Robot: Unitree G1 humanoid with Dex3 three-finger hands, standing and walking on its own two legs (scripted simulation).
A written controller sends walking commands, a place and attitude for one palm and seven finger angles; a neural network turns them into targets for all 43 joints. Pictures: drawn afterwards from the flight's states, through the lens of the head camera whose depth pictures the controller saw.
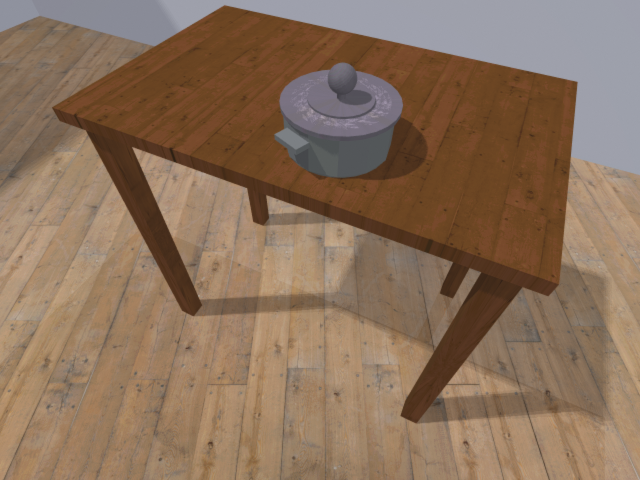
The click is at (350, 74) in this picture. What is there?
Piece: lid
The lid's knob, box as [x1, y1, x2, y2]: [328, 63, 356, 94]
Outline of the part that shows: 338,63 330,69 328,73 328,83 333,91 343,94 349,92 354,87 356,82 356,73 349,64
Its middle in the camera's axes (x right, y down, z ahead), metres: +0.03 -0.24 +0.59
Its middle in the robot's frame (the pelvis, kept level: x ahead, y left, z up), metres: +0.64 +0.01 +0.17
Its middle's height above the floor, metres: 0.94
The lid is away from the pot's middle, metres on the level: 0.00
